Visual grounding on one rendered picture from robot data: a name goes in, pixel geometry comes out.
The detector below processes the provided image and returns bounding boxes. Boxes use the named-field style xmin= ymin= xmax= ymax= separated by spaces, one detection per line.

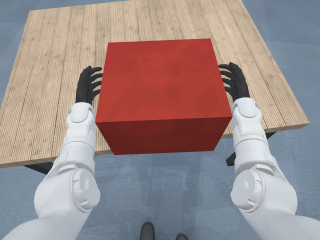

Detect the table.
xmin=0 ymin=0 xmax=310 ymax=175

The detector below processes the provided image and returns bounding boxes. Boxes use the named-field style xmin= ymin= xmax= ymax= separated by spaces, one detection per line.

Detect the robot right forearm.
xmin=231 ymin=97 xmax=298 ymax=206

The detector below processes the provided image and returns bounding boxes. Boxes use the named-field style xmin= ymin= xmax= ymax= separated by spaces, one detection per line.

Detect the robot left forearm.
xmin=34 ymin=102 xmax=97 ymax=215

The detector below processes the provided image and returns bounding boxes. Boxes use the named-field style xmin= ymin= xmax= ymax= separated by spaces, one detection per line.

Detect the left robot hand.
xmin=75 ymin=66 xmax=103 ymax=106

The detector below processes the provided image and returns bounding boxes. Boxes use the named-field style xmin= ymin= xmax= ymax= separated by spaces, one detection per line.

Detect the left robot upper arm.
xmin=2 ymin=168 xmax=101 ymax=240

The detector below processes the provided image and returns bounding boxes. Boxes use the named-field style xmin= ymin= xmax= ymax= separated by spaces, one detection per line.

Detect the right robot hand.
xmin=218 ymin=62 xmax=250 ymax=103

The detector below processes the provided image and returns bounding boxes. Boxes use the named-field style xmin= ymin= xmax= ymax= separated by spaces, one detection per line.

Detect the right robot upper arm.
xmin=230 ymin=169 xmax=320 ymax=240

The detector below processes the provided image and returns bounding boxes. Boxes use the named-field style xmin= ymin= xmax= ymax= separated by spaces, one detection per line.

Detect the carton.
xmin=95 ymin=38 xmax=233 ymax=155

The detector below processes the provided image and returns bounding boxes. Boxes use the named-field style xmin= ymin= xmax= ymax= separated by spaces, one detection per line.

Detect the left robot foot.
xmin=140 ymin=222 xmax=155 ymax=240

